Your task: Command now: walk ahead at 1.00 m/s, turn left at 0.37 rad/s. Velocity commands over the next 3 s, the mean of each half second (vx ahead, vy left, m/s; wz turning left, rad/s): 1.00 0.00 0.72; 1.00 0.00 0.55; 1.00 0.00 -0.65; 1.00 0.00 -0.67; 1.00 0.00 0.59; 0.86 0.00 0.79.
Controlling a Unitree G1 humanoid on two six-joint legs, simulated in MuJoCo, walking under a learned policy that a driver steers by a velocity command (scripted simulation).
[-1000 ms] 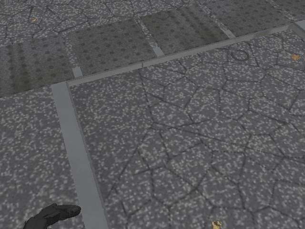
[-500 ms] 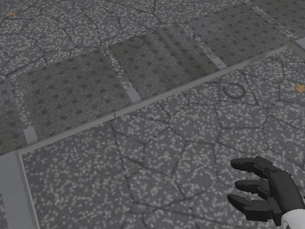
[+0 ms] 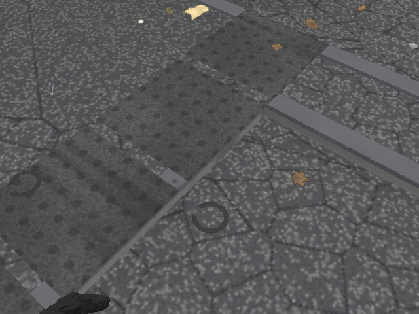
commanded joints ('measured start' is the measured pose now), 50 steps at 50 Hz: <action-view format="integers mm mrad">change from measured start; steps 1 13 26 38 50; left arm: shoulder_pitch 280 288 142 158 334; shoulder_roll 165 121 87 128 87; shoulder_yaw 72 54 7 18 65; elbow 63 153 -64 -147 100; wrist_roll -10 -54 18 -34 -45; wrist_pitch -16 -80 -5 -3 -42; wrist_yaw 17 38 25 33 28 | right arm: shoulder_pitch -110 -439 -129 -68 -434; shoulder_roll -134 -46 -189 -261 -86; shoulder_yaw -30 -9 -85 -96 9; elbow -122 -241 -145 -150 -436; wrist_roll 6 -19 -12 -10 -62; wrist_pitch -15 42 20 -24 10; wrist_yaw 1 81 -15 -1 44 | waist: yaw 153 54 132 180 57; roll -15 -21 -85 97 -45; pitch -83 97 28 -222 53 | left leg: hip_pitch -587 -434 -119 38 -639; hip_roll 59 0 33 18 64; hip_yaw -67 178 -488 -295 -78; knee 233 -365 -917 -594 -4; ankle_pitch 114 510 165 1349 108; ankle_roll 31 71 286 123 -22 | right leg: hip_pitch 553 420 -192 332 159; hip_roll -344 -182 -133 57 -189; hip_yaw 477 -208 151 -7 449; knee -412 -583 681 40 -586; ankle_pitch -83 766 -138 31 -227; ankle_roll -89 42 137 27 -158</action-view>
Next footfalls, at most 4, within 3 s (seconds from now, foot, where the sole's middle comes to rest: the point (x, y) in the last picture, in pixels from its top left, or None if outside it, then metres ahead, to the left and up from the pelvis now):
0.38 left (167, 291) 0.54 0.12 -0.75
0.78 right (147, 168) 0.98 0.18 -0.70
1.18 left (36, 163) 1.05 0.59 -0.70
1.60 right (54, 81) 1.52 0.59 -0.70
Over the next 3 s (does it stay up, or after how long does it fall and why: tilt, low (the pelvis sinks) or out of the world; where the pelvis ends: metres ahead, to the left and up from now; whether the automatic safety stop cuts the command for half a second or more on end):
stays up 2.56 0.92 0.04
